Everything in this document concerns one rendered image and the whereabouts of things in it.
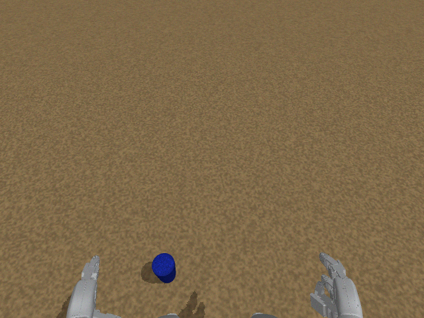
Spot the right robot hand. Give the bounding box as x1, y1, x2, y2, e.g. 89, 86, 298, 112
310, 252, 363, 318

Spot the left robot hand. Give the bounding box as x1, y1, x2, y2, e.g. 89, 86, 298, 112
66, 255, 121, 318

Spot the cup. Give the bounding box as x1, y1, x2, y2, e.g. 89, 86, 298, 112
152, 253, 176, 283

